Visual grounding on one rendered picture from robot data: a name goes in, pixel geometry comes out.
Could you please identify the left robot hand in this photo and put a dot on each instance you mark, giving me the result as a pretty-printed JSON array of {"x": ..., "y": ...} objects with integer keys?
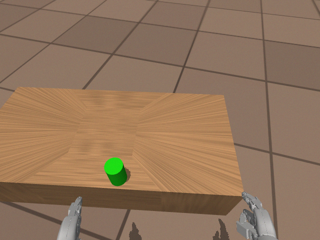
[{"x": 70, "y": 226}]

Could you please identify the right robot hand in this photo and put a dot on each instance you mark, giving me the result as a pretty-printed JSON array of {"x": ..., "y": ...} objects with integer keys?
[{"x": 259, "y": 222}]

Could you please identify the can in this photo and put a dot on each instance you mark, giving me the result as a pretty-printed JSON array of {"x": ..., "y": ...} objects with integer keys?
[{"x": 115, "y": 171}]

